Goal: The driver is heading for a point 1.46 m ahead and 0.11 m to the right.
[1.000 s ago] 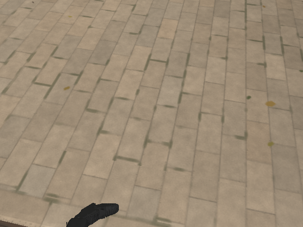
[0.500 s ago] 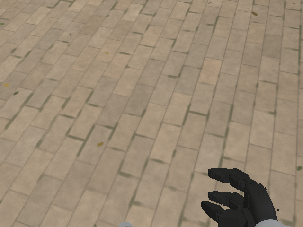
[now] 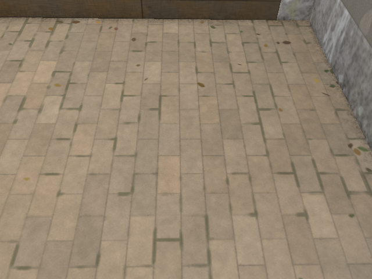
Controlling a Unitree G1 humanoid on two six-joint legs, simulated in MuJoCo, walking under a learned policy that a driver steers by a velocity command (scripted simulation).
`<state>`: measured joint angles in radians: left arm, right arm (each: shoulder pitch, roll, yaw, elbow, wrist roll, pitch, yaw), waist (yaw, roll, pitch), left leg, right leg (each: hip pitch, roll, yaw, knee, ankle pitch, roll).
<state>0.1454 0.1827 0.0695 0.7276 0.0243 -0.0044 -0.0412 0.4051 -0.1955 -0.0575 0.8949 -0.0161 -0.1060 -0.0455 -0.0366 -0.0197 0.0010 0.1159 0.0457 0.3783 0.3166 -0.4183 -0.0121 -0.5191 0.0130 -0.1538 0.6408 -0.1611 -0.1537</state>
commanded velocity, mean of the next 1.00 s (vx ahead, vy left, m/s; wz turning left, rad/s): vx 0.21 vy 0.00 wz -0.27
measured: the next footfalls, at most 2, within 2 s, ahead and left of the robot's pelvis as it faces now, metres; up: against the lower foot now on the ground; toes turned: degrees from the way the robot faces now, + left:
right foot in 0.04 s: +0.16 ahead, -0.06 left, +0.00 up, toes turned -6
left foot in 0.50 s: +0.41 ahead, +0.06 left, +0.00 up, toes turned -15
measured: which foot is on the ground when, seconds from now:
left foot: down 0.00-0.06, up 0.08-0.48, down 0.50-1.00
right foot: up 0.00-0.02, down 0.04-0.50, up 0.52-0.82, down 0.84-1.00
